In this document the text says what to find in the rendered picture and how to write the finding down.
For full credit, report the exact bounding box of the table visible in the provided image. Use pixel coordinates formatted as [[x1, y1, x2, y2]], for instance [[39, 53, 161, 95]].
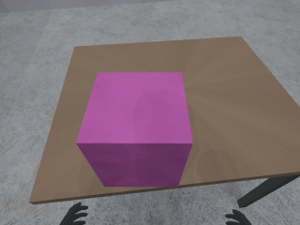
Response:
[[29, 36, 300, 208]]

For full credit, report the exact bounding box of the carton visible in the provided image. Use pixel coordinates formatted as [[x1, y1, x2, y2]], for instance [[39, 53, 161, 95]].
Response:
[[76, 72, 193, 188]]

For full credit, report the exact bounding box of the right robot hand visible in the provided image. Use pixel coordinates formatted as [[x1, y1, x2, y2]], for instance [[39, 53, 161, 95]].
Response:
[[225, 209, 252, 225]]

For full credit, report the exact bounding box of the left robot hand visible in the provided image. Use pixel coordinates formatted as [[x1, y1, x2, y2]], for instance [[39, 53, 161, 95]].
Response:
[[59, 202, 88, 225]]

